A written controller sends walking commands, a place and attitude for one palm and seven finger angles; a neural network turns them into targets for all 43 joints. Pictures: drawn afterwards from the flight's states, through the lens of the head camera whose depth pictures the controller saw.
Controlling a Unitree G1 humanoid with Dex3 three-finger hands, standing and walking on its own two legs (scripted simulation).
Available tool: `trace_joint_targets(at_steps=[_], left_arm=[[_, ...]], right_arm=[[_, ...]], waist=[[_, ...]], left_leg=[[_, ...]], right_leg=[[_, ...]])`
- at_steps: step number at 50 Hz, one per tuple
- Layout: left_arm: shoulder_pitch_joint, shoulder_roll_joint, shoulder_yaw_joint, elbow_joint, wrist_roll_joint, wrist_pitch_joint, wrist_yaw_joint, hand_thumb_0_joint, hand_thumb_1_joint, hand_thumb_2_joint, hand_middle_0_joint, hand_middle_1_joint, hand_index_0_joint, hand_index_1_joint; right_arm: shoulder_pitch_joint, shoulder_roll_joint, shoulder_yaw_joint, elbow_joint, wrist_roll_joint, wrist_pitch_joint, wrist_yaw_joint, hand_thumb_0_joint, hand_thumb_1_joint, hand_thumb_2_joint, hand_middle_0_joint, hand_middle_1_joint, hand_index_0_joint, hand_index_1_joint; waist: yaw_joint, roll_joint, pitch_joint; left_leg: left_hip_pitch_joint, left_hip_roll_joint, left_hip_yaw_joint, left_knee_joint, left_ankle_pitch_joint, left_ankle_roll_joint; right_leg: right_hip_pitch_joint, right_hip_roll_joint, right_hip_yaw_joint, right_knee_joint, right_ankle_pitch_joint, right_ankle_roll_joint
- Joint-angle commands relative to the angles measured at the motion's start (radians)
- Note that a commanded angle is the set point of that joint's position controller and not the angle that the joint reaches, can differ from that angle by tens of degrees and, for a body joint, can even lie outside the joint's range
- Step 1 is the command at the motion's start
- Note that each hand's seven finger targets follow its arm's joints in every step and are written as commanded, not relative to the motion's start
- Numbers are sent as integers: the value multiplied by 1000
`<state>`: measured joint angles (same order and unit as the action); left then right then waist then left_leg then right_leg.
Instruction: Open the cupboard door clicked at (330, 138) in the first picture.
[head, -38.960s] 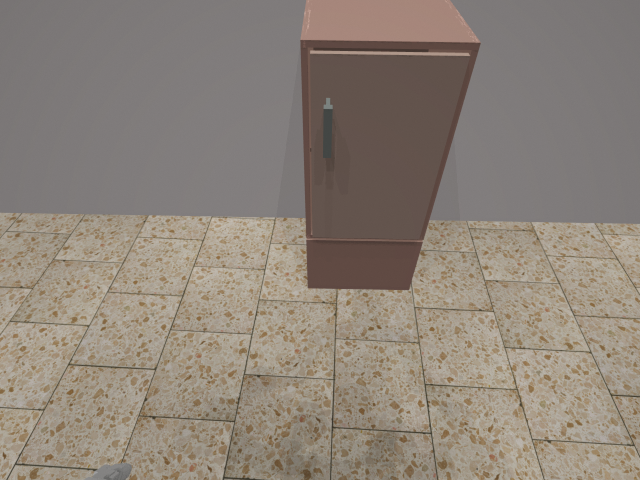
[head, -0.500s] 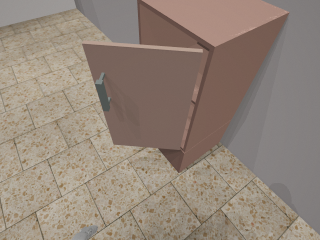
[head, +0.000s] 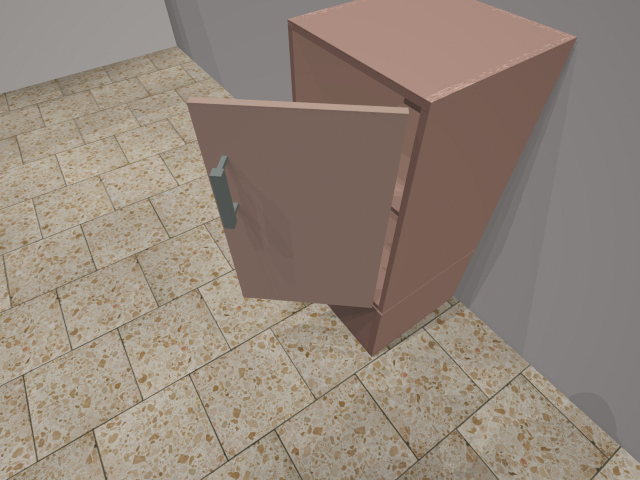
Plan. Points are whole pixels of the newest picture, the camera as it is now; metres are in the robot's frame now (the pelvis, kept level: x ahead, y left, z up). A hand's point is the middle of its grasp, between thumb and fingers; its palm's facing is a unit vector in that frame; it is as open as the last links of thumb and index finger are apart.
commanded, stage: come to a stop and stand still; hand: left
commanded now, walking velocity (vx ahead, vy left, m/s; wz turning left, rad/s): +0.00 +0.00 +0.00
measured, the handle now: (227, 193) +0.60 +0.22 -0.03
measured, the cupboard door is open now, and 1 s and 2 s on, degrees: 48 48 48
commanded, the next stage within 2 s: look again from close up in 0.44 s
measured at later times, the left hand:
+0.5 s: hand out of the picture -0.01 +0.20 -0.17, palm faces -0.01 -0.98 -0.20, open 7.4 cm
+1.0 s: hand out of the picture +0.03 +0.19 -0.17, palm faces +0.00 -0.98 -0.20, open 7.4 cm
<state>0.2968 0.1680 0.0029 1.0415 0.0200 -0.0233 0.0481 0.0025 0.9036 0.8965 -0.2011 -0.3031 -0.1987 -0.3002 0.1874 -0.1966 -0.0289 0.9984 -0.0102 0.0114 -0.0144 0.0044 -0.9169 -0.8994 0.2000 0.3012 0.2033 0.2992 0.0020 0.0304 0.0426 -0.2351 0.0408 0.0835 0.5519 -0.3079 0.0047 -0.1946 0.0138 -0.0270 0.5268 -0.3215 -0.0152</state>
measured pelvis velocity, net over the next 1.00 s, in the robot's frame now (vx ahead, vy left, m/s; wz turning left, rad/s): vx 0.01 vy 0.01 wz -0.01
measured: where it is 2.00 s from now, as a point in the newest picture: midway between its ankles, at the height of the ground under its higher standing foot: outside the picture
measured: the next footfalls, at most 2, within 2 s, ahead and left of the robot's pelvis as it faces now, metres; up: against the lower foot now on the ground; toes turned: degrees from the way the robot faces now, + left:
none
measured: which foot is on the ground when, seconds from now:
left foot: down 0.00-1.00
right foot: down 0.00-1.00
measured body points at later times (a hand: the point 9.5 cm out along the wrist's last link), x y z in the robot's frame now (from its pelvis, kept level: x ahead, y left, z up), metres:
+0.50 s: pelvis -0.01 +0.02 +0.00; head +0.01 +0.02 +0.45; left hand +0.00 +0.25 -0.15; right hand -0.02 -0.21 -0.15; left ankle -0.01 +0.11 -0.73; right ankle -0.03 -0.11 -0.73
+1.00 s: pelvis +0.01 +0.01 +0.00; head +0.03 +0.02 +0.45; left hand +0.03 +0.25 -0.16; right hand +0.05 -0.22 -0.15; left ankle -0.01 +0.11 -0.73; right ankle -0.03 -0.11 -0.73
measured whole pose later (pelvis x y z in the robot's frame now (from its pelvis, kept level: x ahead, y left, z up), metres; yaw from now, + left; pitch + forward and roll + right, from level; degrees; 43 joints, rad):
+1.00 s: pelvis +0.01 +0.01 +0.00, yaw +0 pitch +0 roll +0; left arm 0.25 0.18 -0.01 1.09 0.02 -0.02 0.03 0.00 0.90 0.90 -0.20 -0.30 -0.20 -0.30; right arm 0.21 -0.17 0.01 1.11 -0.01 -0.03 -0.03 0.00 -0.92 -0.90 0.20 0.30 0.20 0.30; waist 0.01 -0.02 0.03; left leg -0.19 0.00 0.10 0.47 -0.29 0.03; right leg -0.16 -0.02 -0.01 0.48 -0.32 0.01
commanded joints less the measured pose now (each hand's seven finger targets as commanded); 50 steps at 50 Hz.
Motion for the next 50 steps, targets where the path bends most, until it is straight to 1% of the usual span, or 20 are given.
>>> trace_joint_targets(at_steps=[1, 2, 3, 5, 6, 7, 11, 15, 18, 22, 25, 26, 28, 32, 35, 37, 42, 46, 47, 50], left_arm=[[7, 141, 14, -86, -7, -21, 10, 0, 900, 900, -200, -300, -200, -300], [12, 132, 13, -89, -2, -15, 9, 0, 900, 900, -200, -300, -200, -300], [18, 134, 11, -85, -4, -9, 6, 0, 900, 900, -200, -300, -200, -300], [20, 127, 4, -78, -4, -1, 0, 0, 900, 900, -200, -300, -200, -300], [16, 128, 3, -79, -4, 1, -3, 0, 900, 900, -200, -300, -200, -300], [16, 127, 3, -84, -1, 2, -3, 0, 900, 900, -200, -300, -200, -300], [24, 130, 4, -81, -3, 8, -9, 0, 900, 900, -200, -300, -200, -300], [32, 131, 5, -76, -3, 9, -14, 0, 900, 900, -200, -300, -200, -300], [36, 126, 5, -68, -3, 6, -16, 0, 900, 900, -200, -300, -200, -300], [40, 122, 3, -48, -4, 2, -16, 0, 900, 900, -200, -300, -200, -300], [41, 119, 3, -28, -7, 1, -15, 0, 900, 900, -200, -300, -200, -300], [42, 117, 3, -22, -7, 1, -14, 0, 900, 900, -200, -300, -200, -300], [43, 122, 3, -12, -7, -2, -13, 0, 900, 900, -200, -300, -200, -300], [44, 118, 2, 4, -5, -2, -11, 0, 900, 900, -200, -300, -200, -300], [40, 118, 5, 12, -6, -3, -10, 0, 900, 900, -200, -300, -200, -300], [41, 115, 4, 17, -4, -3, -10, 0, 900, 900, -200, -300, -200, -300], [31, 117, 7, 20, -3, -2, -9, 0, 900, 900, -200, -300, -200, -300], [23, 125, 7, 21, -5, -2, -10, 0, 900, 900, -200, -300, -200, -300], [26, 126, 8, 19, -3, -4, -10, 0, 900, 900, -200, -300, -200, -300], [17, 131, 10, 20, -5, -4, -10, 0, 900, 900, -200, -300, -200, -300]], right_arm=[[76, -79, -5, -51, 0, -27, 2, 0, -900, -900, 200, 300, 200, 300], [72, -84, -4, -49, -4, -32, 2, 0, -900, -900, 200, 300, 200, 300], [63, -84, 1, -49, -3, -31, 1, 0, -900, -900, 200, 300, 200, 300], [43, -88, 6, -53, -3, -27, 0, 0, -900, -900, 200, 300, 200, 300], [48, -90, 6, -52, -4, -26, 1, 0, -900, -900, 200, 300, 200, 300], [56, -82, 7, -49, -5, -25, 2, 0, -900, -900, 200, 300, 200, 300], [76, -93, 8, -33, -10, -24, 4, 0, -900, -900, 200, 300, 200, 300], [87, -102, 11, -18, -10, -32, 3, 0, -900, -900, 200, 300, 200, 300], [96, -100, 12, -4, -8, -38, 1, 0, -900, -900, 200, 300, 200, 300], [111, -92, 15, 21, -4, -47, -3, 0, -900, -900, 200, 300, 200, 300], [120, -92, 18, 40, -1, -52, -7, 0, -900, -900, 200, 300, 200, 300], [122, -89, 18, 47, -1, -53, -9, 0, -900, -900, 200, 300, 200, 300], [119, -89, 18, 55, 1, -55, -11, 0, -900, -900, 200, 300, 200, 300], [118, -82, 17, 68, 2, -53, -13, 0, -900, -900, 200, 300, 200, 300], [113, -83, 16, 75, 1, -55, -15, 0, -900, -900, 200, 300, 200, 300], [104, -79, 15, 81, 2, -54, -16, 0, -900, -900, 200, 300, 200, 300], [92, -87, 14, 82, 0, -55, -19, 0, -900, -900, 200, 300, 200, 300], [76, -96, 13, 81, 0, -54, -19, 0, -900, -900, 200, 300, 200, 300], [75, -94, 12, 81, 0, -54, -19, 0, -900, -900, 200, 300, 200, 300], [72, -102, 12, 81, -1, -55, -20, 0, -900, -900, 200, 300, 200, 300]], waist=[[-31, -39, -55], [-18, 15, -28], [-12, 31, -15], [-6, -22, 62], [-9, -26, 81], [-8, -51, 99], [-8, -42, 79], [0, -13, 31], [3, -31, 4], [7, -16, -13], [4, -24, -33], [4, -13, -27], [5, -21, -29], [2, -39, -14], [2, -29, -26], [3, -42, -16], [2, -29, -13], [2, -27, -23], [2, -39, -26], [0, -27, -46]], left_leg=[[64, 59, -91, -77, 198, 22], [47, 77, -99, -84, 243, 31], [31, 82, -111, -101, 230, 37], [-26, 69, -119, -142, 74, 38], [-40, 62, -121, -160, 15, 35], [-55, 61, -122, -171, -18, 38], [-61, 54, -129, -197, -99, 37], [-70, 67, -147, -221, -119, 45], [-63, 71, -144, -216, -77, 47], [-29, 77, -137, -203, 50, 51], [2, 76, -124, -184, 134, 48], [9, 77, -121, -181, 154, 49], [24, 75, -114, -168, 201, 48], [40, 75, -105, -161, 221, 46], [57, 76, -101, -156, 263, 45], [63, 76, -99, -154, 265, 45], [80, 79, -102, -155, 319, 47], [91, 79, -98, -157, 313, 43], [95, 78, -97, -152, 324, 44], [110, 79, -97, -153, 348, 42]], right_leg=[[-42, -126, 122, -65, 338, -43], [-52, -108, 105, -71, 259, -36], [-49, -96, 96, -71, 189, -30], [-88, -90, 108, -115, 44, -26], [-105, -88, 117, -131, -16, -29], [-110, -88, 108, -142, -39, -29], [-124, -87, 117, -154, -121, -28], [-80, -84, 95, -126, -71, -25], [-53, -88, 90, -117, -19, -24], [-31, -94, 83, -105, 82, -21], [-21, -101, 83, -98, 135, -18], [-23, -101, 83, -98, 146, -18], [-19, -107, 86, -100, 182, -17], [-27, -110, 89, -105, 207, -16], [-18, -112, 85, -97, 237, -15], [-22, -114, 85, -103, 246, -14], [-20, -111, 83, -100, 267, -13], [-16, -116, 90, -105, 281, -13], [-9, -117, 87, -107, 301, -13], [3, -119, 88, -102, 319, -15]])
